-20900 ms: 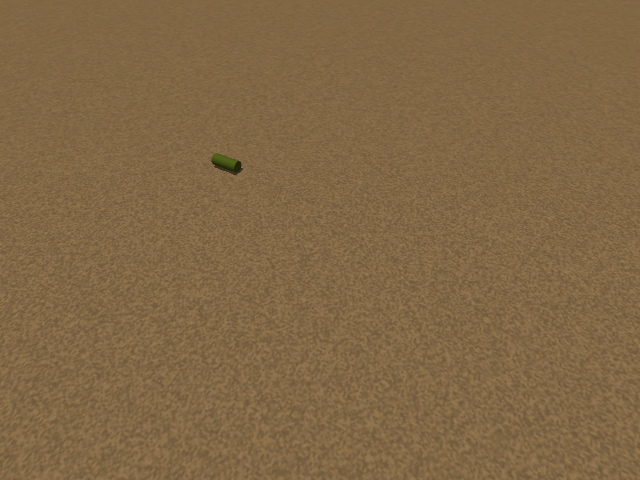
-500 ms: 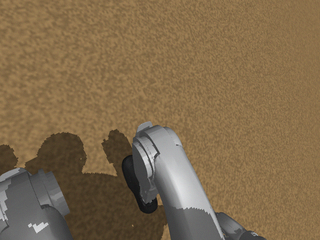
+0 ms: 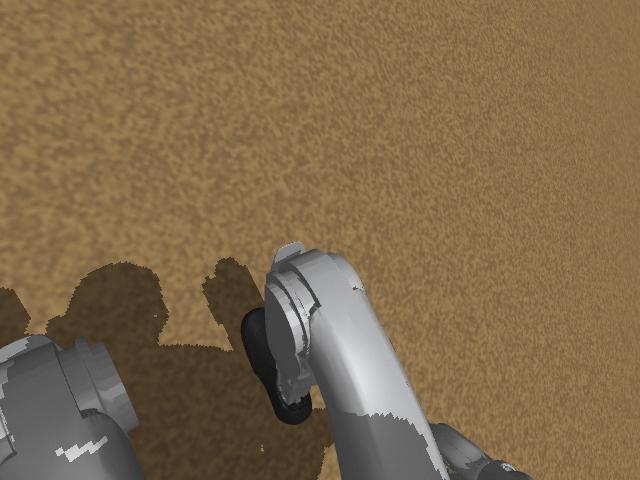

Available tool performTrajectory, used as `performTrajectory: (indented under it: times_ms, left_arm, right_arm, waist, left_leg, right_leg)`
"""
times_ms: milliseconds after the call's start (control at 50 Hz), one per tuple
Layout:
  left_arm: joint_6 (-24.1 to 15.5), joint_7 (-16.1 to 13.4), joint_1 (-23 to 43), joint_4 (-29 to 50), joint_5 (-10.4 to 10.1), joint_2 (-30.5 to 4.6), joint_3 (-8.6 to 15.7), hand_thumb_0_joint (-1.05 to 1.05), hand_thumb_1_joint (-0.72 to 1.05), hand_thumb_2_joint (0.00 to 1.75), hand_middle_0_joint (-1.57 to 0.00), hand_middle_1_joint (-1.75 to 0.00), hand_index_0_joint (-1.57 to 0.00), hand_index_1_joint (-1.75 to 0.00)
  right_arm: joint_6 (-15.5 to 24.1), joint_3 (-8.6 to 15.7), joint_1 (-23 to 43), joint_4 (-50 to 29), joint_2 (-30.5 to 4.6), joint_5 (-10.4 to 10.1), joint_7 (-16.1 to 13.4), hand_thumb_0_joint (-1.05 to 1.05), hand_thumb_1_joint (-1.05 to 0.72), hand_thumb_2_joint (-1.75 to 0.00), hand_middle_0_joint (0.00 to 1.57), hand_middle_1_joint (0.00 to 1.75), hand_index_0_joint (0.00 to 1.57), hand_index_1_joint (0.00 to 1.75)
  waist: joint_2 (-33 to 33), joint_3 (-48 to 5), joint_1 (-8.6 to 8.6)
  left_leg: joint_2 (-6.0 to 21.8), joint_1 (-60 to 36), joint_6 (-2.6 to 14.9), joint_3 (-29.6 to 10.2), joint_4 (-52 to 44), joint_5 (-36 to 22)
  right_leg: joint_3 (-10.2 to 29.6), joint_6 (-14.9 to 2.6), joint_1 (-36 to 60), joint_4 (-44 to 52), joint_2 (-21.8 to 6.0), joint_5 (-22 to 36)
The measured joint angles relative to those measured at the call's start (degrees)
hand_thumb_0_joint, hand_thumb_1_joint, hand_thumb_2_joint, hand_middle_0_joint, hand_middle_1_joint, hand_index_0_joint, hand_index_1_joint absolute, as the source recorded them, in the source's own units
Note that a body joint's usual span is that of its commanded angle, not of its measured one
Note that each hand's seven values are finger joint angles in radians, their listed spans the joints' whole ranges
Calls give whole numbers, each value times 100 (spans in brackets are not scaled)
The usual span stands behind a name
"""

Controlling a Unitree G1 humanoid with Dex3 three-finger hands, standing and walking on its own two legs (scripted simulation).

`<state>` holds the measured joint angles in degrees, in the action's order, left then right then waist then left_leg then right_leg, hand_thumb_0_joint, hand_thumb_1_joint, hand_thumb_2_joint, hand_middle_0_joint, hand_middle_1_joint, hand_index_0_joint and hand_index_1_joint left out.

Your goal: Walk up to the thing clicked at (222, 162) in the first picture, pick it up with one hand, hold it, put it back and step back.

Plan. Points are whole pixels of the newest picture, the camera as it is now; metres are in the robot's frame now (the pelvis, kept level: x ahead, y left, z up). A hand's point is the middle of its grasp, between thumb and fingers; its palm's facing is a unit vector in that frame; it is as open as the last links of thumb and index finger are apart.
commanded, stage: close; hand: left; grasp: from above
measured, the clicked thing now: out of the picture +0.46 +0.33 -0.28
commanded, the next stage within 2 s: settle in 0.54 s
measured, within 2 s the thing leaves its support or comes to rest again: leaves its support in 0.94 s
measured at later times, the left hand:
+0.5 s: hand out of the picture +0.45 +0.33 -0.25, palm faces -0.42 -0.18 -0.89, open 8.8 cm
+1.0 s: hand out of the picture +0.45 +0.34 -0.24, palm faces -0.40 -0.18 -0.90, open 8.8 cm
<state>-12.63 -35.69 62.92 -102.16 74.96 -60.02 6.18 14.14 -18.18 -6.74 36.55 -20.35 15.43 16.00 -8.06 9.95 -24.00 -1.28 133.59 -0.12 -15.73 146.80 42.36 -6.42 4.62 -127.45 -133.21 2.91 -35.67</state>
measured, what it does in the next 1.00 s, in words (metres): stands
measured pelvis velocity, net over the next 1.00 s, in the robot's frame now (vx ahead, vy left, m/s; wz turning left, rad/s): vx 0.00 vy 0.00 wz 0.00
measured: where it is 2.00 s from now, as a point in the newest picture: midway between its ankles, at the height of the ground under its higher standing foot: (209, 437)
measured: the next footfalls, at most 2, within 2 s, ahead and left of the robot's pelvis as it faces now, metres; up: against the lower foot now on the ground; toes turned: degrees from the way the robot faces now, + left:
none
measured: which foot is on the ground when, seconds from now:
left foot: down 0.00-1.00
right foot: down 0.00-1.00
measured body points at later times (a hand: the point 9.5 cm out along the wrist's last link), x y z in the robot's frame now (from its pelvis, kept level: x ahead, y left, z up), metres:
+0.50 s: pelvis +0.00 +0.00 +0.00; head +0.27 +0.15 +0.32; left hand +0.47 +0.33 -0.20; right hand +0.05 -0.25 -0.04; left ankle +0.06 +0.12 -0.27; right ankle +0.13 -0.14 -0.27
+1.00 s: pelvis +0.00 +0.00 +0.00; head +0.27 +0.15 +0.33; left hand +0.47 +0.35 -0.19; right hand +0.05 -0.25 -0.04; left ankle +0.06 +0.12 -0.27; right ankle +0.13 -0.14 -0.27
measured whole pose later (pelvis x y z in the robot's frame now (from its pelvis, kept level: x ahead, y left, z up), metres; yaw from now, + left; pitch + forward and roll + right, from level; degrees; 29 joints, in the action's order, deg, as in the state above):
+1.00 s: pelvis +0.00 +0.00 +0.00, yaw +0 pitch +30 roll -17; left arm -11.1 -30.9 60.2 -93.9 74.6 -58.7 9.2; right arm 12.1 -15.8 -9.2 36.4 -20.4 14.4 15.2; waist -6.5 7.4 -22.5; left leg -1.3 134.7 -0.1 -15.2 146.0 42.4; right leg -6.3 3.7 -128.7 -132.9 2.2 -35.9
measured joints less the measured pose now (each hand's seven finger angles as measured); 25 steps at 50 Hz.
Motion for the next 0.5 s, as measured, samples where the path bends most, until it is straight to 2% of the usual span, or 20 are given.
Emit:
performTrajectory:
  times_ms: [500]
  left_arm:
    - [17,-14,69,-15,32,-81,8,1,23,27,-77,-43,-79,-39]
  right_arm:
    - [-24,-48,14,-83,-31,-14,-63,0,-90,-90,20,30,20,30]
  waist:
    - [-6,20,-35]
  left_leg:
    - [20,8,38,13,-17,-17]
  right_leg:
    - [-5,0,11,38,-3,23]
